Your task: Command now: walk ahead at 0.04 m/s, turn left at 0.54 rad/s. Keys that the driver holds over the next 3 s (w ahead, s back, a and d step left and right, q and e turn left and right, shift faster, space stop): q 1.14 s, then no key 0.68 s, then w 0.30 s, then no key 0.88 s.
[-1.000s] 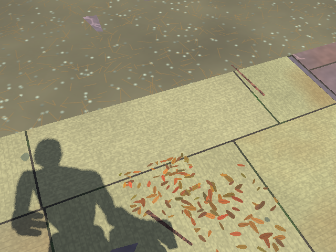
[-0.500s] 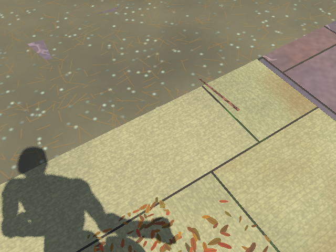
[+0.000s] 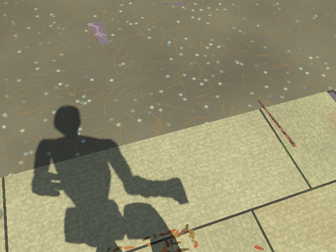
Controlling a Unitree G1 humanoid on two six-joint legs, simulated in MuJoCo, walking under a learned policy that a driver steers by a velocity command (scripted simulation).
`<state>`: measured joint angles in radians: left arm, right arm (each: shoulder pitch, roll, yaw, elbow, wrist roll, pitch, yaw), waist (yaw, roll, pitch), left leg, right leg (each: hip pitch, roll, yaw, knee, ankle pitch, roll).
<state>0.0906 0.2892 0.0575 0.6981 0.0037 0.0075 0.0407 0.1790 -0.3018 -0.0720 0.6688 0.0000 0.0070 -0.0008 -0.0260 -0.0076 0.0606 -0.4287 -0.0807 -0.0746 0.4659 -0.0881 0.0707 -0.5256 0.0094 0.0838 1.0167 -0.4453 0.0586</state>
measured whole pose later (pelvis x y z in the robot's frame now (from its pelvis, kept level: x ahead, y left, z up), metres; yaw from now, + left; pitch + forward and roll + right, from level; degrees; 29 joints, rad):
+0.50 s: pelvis +0.03 -0.05 +0.01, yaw +19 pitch +2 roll +1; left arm 0.17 0.26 0.06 0.70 0.01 0.01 0.04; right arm 0.19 -0.32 -0.10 0.62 0.02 0.07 -0.01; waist 0.02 0.03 0.04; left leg -0.49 0.00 -0.04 0.97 -0.40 -0.10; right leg -0.25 -0.06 -0.07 0.45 -0.23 0.00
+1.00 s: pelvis +0.01 -0.02 +0.00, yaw +36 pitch +2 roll -1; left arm 0.11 0.30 0.08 0.70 0.00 0.00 0.02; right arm 0.17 -0.32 -0.07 0.60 0.01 0.04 -0.02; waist -0.02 0.00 0.04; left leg -0.31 -0.09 -0.17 0.50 -0.22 0.04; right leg -0.43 0.02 0.09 0.76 -0.37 0.08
